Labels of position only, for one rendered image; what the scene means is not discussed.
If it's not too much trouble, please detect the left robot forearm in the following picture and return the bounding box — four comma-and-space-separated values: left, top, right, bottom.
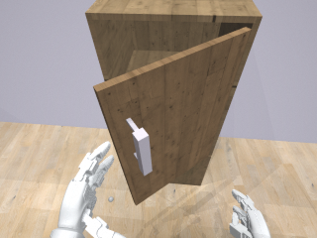
50, 227, 85, 238

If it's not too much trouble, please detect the robot right hand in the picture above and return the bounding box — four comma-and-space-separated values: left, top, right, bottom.
229, 189, 271, 238

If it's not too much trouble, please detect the robot left hand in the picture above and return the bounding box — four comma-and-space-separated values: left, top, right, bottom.
57, 141, 126, 238

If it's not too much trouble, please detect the cupboard door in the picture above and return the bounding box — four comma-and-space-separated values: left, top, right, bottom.
93, 27, 252, 206

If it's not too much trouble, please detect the handle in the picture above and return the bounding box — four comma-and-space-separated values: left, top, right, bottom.
126, 118, 153, 176

